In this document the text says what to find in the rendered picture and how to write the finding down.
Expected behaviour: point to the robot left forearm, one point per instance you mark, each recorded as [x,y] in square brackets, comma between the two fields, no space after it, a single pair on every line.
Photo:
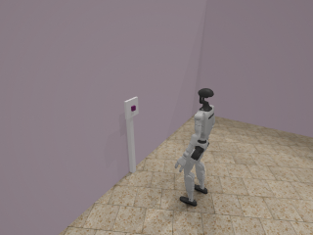
[191,146]

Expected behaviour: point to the robot right foot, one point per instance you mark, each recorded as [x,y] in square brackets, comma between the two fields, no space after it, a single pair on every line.
[198,188]

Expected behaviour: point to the left robot upper arm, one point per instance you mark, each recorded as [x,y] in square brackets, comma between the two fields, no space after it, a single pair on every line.
[198,118]

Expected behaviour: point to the panel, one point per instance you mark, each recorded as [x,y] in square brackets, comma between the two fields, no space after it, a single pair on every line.
[130,130]

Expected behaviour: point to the right robot upper arm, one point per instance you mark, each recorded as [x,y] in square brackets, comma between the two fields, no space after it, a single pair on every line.
[213,121]

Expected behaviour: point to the robot right thigh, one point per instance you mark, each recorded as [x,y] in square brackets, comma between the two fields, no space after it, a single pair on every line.
[199,165]

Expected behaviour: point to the robot left hand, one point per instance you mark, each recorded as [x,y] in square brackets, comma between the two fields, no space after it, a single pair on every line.
[182,162]

